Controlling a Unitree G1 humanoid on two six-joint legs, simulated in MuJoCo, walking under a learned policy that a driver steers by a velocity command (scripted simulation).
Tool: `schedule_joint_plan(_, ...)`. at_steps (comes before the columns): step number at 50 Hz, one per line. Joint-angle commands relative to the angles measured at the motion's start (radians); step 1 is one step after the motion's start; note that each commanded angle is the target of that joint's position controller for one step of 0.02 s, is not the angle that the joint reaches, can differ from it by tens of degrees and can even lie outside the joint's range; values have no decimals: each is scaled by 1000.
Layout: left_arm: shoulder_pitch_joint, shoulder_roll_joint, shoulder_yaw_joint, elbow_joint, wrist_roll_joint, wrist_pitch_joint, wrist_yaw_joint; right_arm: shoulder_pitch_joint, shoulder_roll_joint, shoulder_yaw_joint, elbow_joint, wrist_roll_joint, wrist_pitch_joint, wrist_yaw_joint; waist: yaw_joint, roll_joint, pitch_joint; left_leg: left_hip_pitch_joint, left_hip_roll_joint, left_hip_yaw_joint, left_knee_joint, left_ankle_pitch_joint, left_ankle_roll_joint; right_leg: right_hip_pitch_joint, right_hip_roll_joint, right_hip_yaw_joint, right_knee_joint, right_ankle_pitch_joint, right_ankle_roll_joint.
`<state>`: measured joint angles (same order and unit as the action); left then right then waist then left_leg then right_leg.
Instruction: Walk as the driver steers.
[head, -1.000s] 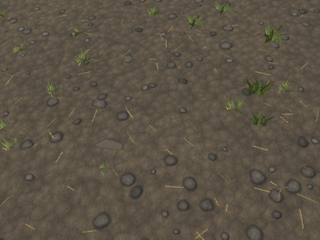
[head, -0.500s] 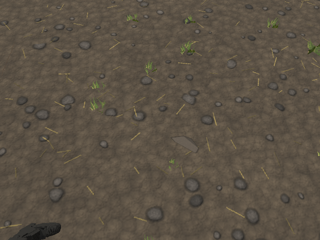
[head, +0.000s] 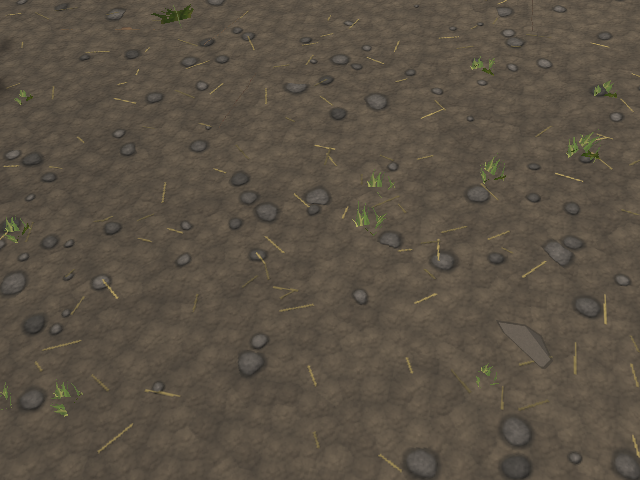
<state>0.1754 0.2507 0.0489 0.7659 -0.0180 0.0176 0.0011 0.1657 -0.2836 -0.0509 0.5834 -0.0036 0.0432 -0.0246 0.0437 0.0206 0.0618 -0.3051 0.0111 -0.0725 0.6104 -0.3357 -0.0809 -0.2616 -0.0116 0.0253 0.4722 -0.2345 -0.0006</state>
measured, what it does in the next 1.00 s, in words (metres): walks ahead, turning right: left foot, then right foot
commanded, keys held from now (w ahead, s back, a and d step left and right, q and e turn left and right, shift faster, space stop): e+shift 0.54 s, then w+e+shift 0.28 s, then w+q+shift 0.18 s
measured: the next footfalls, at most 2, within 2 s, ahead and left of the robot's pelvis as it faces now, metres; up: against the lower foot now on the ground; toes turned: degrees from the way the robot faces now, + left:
left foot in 0.02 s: +0.03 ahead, +0.14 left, +0.00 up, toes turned -4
right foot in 0.40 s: +0.02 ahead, -0.12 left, +0.00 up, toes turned -23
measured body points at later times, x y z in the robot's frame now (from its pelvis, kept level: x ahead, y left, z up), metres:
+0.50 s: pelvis +0.00 -0.03 -0.01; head +0.04 -0.08 +0.43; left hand +0.25 +0.19 -0.08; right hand +0.06 -0.36 -0.12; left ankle +0.00 +0.14 -0.66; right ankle -0.02 -0.11 -0.74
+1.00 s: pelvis +0.14 -0.08 +0.00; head +0.16 -0.08 +0.45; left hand +0.45 -0.01 -0.10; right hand -0.01 -0.34 -0.10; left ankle +0.20 +0.01 -0.74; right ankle +0.01 -0.13 -0.67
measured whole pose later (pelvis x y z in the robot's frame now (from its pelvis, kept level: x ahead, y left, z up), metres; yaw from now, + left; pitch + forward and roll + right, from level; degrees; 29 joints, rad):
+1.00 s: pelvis +0.14 -0.08 +0.00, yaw -44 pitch +3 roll +0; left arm 0.21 0.31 0.04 0.64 0.05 -0.02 -0.04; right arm 0.33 -0.30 -0.05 0.76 -0.04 -0.06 0.02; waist -0.05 -0.04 -0.04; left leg -0.25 -0.06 -0.07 0.50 -0.30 0.04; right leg -0.46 0.09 0.12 1.06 -0.36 -0.06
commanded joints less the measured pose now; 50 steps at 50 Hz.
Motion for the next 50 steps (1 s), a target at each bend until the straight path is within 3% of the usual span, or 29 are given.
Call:
schedule_joint_plan(1,-34,206,46,-68,-24,-25,-9,95,-151,-53,-41,4,-16,-16,-62,-168,-134,268,-4,13,-271,222,56,-26,-131,236,-39,293,-128)
schedule_joint_plan(2,-33,144,28,-87,0,-36,-14,144,-213,-66,-50,-9,-9,-30,-66,-8,-201,405,182,-121,-214,493,119,-141,-69,175,114,63,-55)
schedule_joint_plan(3,-27,109,22,-108,-18,-45,-11,118,-276,-87,-26,-30,4,-27,-51,273,-175,319,343,-228,-229,542,267,-282,38,1,232,-254,10)
schedule_joint_plan(4,-43,182,44,-95,-19,-40,-3,86,-204,-73,-55,-43,-6,-23,-94,227,-165,275,380,-257,-261,555,346,-299,6,-2,467,-393,50)
schedule_joint_plan(5,-26,208,65,-83,-28,-25,2,52,-148,-55,-58,-45,-15,-23,-80,186,-136,245,362,-208,-271,568,343,-337,1,11,628,-388,65)
schedule_joint_plan(7,41,169,68,-59,-19,19,19,-56,-109,-45,-64,-17,-33,-25,-29,163,-92,204,288,-70,-268,529,280,-359,-31,18,699,-282,94)
schedule_joint_plan(10,-7,123,55,-109,-13,39,13,-52,-106,-50,-42,-17,-38,-32,-46,144,-76,208,272,24,-277,509,276,-365,-54,-25,617,-170,118)
schedule_joint_plan(13,-48,96,40,-165,-10,38,-17,-44,-138,-68,-26,-11,-34,-30,-71,138,-109,233,299,75,-252,518,277,-285,-73,-57,432,-147,98)
schedule_joint_plan(16,-21,132,54,-193,-11,49,-37,-49,-176,-86,-12,12,-41,-10,-61,143,-127,225,335,104,-210,544,263,-186,-54,-109,309,-136,55)
schedule_joint_plan(18,29,143,68,-193,-12,62,-40,-72,-175,-90,-3,33,-49,2,-23,129,-129,192,334,149,-129,503,214,-86,-26,-141,172,-53,14)
schedule_joint_plan(19,77,161,82,-182,-10,63,-30,-48,-153,-87,15,37,-52,8,-3,85,-138,134,298,199,-29,444,163,24,5,-134,79,33,-19)
schedule_joint_plan(20,155,250,117,-173,-8,57,-10,-1,-121,-80,26,21,-57,15,21,-94,-160,-35,204,268,207,266,80,221,-43,19,-15,366,-88)
schedule_joint_plan(21,161,404,145,-204,9,41,3,-71,-50,-51,-60,-27,-62,13,2,-410,-172,-407,9,237,527,-353,-22,372,-316,516,-63,685,-311)
schedule_joint_plan(22,177,349,126,-216,38,6,-13,-155,-91,-57,-67,-24,-62,3,70,-251,-278,-440,-15,13,673,-402,-9,351,-376,587,-112,570,-404)
schedule_joint_plan(23,138,316,110,-210,34,-17,-13,-179,-112,-61,-69,-1,-63,-1,46,-188,-224,-457,-1,-23,691,-321,20,311,-337,506,-129,457,-367)
schedule_joint_plan(25,27,253,91,-217,-11,-17,6,-154,-138,-72,-44,-9,-65,-17,-16,-101,-139,-455,29,-41,582,-143,41,229,-243,398,-130,325,-264)
schedule_joint_plan(27,-37,237,78,-241,-5,-1,27,-120,-133,-75,-24,-14,-63,-13,-54,-122,-148,-353,-2,-28,543,-38,28,140,-182,338,-127,367,-232)
schedule_joint_plan(29,17,230,76,-233,-14,-4,33,-75,-114,-68,2,-2,-74,9,-44,-104,-198,-324,-16,-25,420,51,25,151,-143,364,-189,-106,-230)
schedule_joint_plan(31,42,250,77,-229,-17,-15,32,-125,-111,-65,-11,10,-91,24,-22,-154,-139,-339,-37,-26,289,62,16,125,-149,452,-253,-359,-240)
schedule_joint_plan(38,74,250,68,-223,-21,-33,30,-208,-95,-57,-20,28,-161,45,3,-188,-54,-217,-74,-40,9,77,5,42,-102,513,-200,-326,-231)
schedule_joint_plan(39,72,306,87,-206,71,-11,-19,-165,-96,-36,16,-53,-99,55,21,-244,-72,-170,-80,35,40,33,1,7,-35,481,-188,-364,-213)
schedule_joint_plan(41,22,261,76,-230,51,-3,-53,-135,-103,-35,4,-24,-74,46,-18,-199,-43,-7,-86,37,-28,33,6,-135,-14,518,-165,-357,-195)
schedule_joint_plan(43,2,202,55,-225,47,-18,-45,48,-128,-42,61,-21,-88,26,-115,-131,-77,240,-44,61,-119,100,50,-241,-1,470,-49,-369,-162)
schedule_joint_plan(44,15,134,31,-222,47,-35,-33,172,-172,-51,90,-45,-107,16,-167,-8,-115,392,70,-63,-175,-30,87,-341,50,385,146,-377,-133)
schedule_joint_plan(45,-25,50,3,-258,37,-56,-24,269,-271,-63,96,-78,-119,10,-198,212,-152,451,292,-472,-357,-431,153,-455,184,212,498,-364,-90)
schedule_joint_plan(46,12,80,3,-274,28,-62,-18,217,-311,-79,108,-79,-119,27,-126,194,-89,389,389,-867,-483,-603,238,-621,176,202,646,-281,-91)
schedule_joint_plan(47,-11,144,14,-245,47,-60,-18,158,-238,-66,100,-52,-116,39,-97,54,-15,352,359,-783,-446,-574,257,-652,114,208,712,-177,-88)
schedule_joint_plan(48,-22,175,21,-229,70,-63,-30,145,-192,-53,105,-30,-114,47,-80,35,-10,321,284,-619,-402,-460,242,-622,66,156,688,-110,-72)
schedule_joint_plan(50,-61,186,21,-226,102,-68,-46,197,-158,-34,132,-14,-121,52,-91,93,-22,271,172,-459,-422,-304,241,-528,6,65,596,-64,-30)
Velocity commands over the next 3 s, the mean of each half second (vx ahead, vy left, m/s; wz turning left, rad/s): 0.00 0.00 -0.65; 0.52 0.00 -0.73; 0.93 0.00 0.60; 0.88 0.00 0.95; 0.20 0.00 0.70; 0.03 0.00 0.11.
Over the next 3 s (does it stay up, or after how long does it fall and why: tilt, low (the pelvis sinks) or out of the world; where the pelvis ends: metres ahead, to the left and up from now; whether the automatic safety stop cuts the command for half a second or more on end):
stays up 1.04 -0.48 -0.01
